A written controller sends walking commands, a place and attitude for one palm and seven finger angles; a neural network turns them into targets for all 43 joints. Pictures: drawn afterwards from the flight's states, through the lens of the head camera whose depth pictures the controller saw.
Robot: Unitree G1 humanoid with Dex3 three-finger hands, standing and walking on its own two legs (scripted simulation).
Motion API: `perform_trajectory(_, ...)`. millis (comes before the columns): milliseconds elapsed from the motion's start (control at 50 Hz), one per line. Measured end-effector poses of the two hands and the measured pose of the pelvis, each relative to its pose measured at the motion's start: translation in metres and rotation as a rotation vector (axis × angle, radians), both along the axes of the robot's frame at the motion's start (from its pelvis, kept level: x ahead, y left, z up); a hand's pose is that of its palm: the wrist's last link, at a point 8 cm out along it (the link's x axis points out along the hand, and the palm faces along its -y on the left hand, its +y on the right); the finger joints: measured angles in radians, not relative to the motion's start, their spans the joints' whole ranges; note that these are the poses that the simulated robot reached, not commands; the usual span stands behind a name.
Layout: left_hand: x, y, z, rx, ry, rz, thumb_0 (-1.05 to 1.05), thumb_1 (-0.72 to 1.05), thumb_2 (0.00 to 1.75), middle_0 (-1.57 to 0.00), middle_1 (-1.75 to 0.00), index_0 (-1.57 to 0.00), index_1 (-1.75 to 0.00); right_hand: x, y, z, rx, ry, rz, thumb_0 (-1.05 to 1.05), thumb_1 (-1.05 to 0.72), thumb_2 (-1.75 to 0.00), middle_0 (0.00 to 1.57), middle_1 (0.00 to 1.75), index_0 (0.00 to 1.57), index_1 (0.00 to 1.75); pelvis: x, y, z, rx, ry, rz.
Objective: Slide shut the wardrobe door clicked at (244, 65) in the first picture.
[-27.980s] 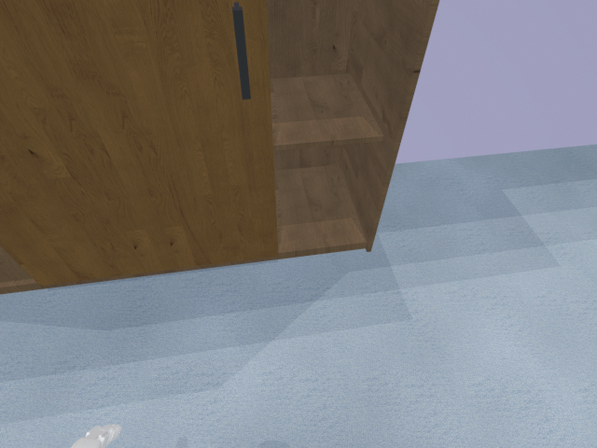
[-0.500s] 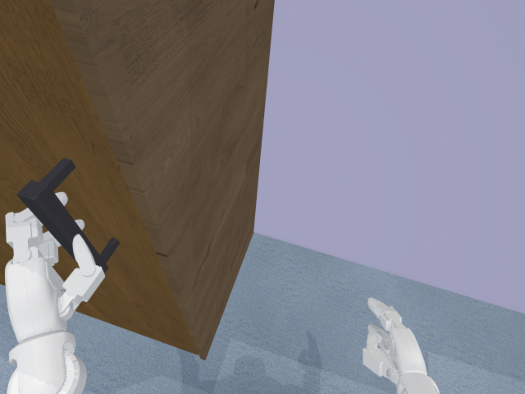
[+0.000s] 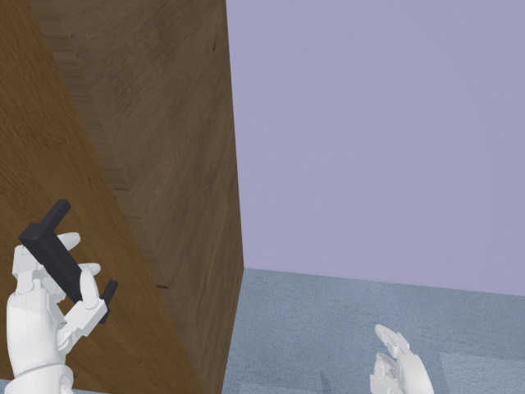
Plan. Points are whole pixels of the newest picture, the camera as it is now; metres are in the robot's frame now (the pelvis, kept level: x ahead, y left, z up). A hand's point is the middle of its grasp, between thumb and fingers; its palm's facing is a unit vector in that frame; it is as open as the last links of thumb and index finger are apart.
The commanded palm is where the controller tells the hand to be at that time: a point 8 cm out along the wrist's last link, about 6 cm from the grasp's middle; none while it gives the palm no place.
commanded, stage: stop walking and hold the door there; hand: left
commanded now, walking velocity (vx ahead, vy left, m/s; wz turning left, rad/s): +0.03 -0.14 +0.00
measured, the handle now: (81, 267) +0.23 +0.26 +0.13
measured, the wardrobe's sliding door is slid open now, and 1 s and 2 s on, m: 0.00 0.00 0.00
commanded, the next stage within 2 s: loosen the grip on the handle in 1.00 s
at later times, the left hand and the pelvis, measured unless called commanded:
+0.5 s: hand (94, 302) +0.18 +0.22 +0.13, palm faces +0.46 -0.88 -0.15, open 6.7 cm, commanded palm +0.14 +0.21 +0.12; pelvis -0.02 +0.02 +0.01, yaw +0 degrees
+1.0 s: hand (93, 300) +0.18 +0.22 +0.13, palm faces +0.40 -0.91 -0.07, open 6.4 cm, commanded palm +0.14 +0.21 +0.12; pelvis -0.01 +0.06 +0.02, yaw +1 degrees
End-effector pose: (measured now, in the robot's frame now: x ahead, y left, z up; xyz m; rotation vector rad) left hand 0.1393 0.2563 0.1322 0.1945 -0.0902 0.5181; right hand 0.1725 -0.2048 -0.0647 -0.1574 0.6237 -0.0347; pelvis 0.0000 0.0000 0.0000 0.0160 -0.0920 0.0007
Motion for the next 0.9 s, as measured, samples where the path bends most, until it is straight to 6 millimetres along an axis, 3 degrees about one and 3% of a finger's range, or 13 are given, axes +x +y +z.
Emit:
perform_trajectory(80, 0.0, -0.001, -0.001, 0.019, -0.001, 0.019, -0.04, 0.76, 0.88, -0.3, -1.29, -0.03, -1.28, -0.017, -0.003, -0.01, 0.021, 0.036, 0.011, 0.01, -0.9, -0.9, 0.2, 0.3, 0.2, 0.3, -0.005, -0.007, -0.004, 0.002, 0.033, -0.015)
perform_trajectory(160, 0.0, -0.001, 0.0, 0.009, 0.003, 0.019, -0.04, 0.75, 0.88, -0.31, -1.3, -0.05, -1.3, -0.031, -0.011, -0.02, -0.014, 0.099, -0.003, 0.01, -0.9, -0.9, 0.2, 0.3, 0.2, 0.3, -0.011, 0.0, -0.002, -0.028, 0.035, 0.002)
perform_trajectory(260, 0.0, 0.002, 0.0, -0.005, -0.001, -0.016, -0.03, 0.75, 0.87, -0.3, -1.32, -0.06, -1.31, -0.04, -0.013, -0.014, -0.051, 0.097, -0.053, 0.01, -0.9, -0.9, 0.2, 0.3, 0.2, 0.3, -0.012, 0.01, 0.003, -0.008, 0.023, -0.013)
perform_trajectory(420, 0.0, 0.001, 0.001, -0.006, 0.014, -0.016, -0.03, 0.76, 0.86, -0.29, -1.31, -0.05, -1.32, -0.028, 0.004, -0.003, -0.021, 0.027, -0.034, 0.01, -0.9, -0.9, 0.2, 0.3, 0.2, 0.3, -0.017, 0.015, 0.01, -0.019, 0.036, -0.004)
perform_trajectory(620, 0.002, 0.006, 0.0, -0.041, -0.001, -0.086, -0.02, 0.75, 0.87, -0.32, -1.36, -0.1, -1.34, -0.014, 0.03, 0.008, -0.038, -0.002, -0.013, 0.01, -0.9, -0.9, 0.2, 0.3, 0.2, 0.3, -0.014, 0.039, 0.014, -0.024, 0.045, 0.007)
perform_trajectory(900, 0.004, 0.007, -0.001, -0.09, -0.027, -0.113, -0.01, 0.76, 0.89, -0.37, -1.39, -0.14, -1.36, -0.004, 0.063, 0.009, -0.016, 0.011, 0.044, 0.01, -0.9, -0.9, 0.2, 0.3, 0.2, 0.3, -0.01, 0.055, 0.016, -0.025, 0.057, 0.012)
